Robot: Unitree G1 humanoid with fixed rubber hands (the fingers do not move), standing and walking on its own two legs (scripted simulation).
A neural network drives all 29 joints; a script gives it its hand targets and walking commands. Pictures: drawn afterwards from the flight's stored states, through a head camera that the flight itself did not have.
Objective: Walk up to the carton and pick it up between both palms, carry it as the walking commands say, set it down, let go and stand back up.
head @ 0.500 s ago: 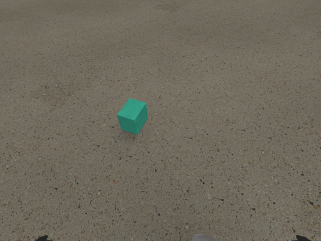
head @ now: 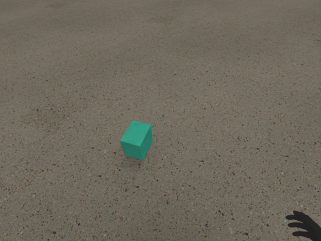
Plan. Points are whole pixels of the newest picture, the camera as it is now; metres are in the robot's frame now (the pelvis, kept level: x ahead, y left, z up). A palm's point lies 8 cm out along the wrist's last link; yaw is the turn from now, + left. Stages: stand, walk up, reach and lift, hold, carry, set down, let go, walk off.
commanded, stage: walk up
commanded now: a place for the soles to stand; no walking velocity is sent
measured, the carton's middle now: (137, 140) +0.91 +0.21 -0.65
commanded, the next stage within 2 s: none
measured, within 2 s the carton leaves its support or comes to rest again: neither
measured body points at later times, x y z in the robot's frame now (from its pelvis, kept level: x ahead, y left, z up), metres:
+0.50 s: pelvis +0.17 +0.11 +0.00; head +0.18 +0.07 +0.45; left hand +0.27 +0.49 -0.02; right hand +0.27 -0.24 -0.09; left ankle +0.28 +0.28 -0.67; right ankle +0.14 -0.05 -0.71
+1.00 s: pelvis +0.29 +0.26 +0.00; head +0.29 +0.21 +0.44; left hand +0.44 +0.61 -0.03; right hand +0.30 -0.11 -0.11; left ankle +0.38 +0.39 -0.65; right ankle +0.29 +0.12 -0.71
